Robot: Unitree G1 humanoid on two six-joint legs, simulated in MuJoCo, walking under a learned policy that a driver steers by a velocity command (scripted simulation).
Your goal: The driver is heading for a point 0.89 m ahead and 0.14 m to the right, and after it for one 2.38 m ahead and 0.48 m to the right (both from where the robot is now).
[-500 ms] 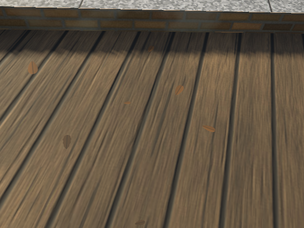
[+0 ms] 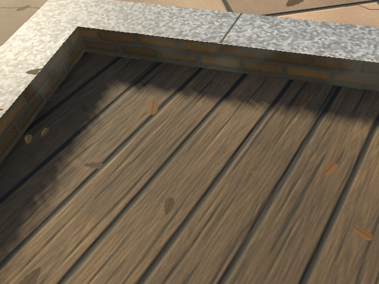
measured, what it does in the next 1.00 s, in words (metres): walks ahead: left foot, then right foot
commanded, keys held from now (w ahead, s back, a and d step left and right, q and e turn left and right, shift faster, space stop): w+q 0.04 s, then w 0.34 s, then w+e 0.62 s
